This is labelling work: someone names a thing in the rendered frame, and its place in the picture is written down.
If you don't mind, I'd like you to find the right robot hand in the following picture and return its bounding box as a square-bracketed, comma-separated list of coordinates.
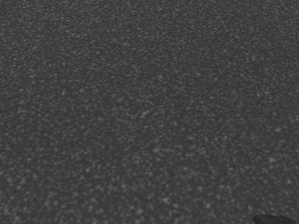
[253, 215, 296, 224]

